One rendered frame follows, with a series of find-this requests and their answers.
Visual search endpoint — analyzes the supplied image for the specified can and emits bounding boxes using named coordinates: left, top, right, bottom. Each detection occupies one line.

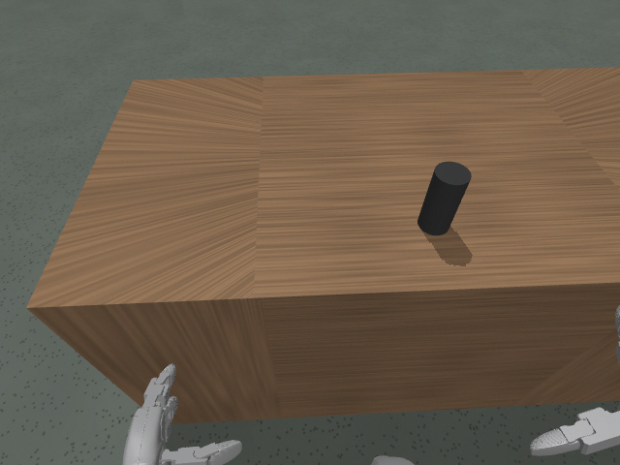
left=418, top=162, right=472, bottom=235

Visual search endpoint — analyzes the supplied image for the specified right robot hand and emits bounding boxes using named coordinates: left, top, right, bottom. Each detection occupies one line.
left=530, top=305, right=620, bottom=456

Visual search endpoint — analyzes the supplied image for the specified left robot hand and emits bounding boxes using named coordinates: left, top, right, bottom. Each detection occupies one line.
left=122, top=364, right=242, bottom=465

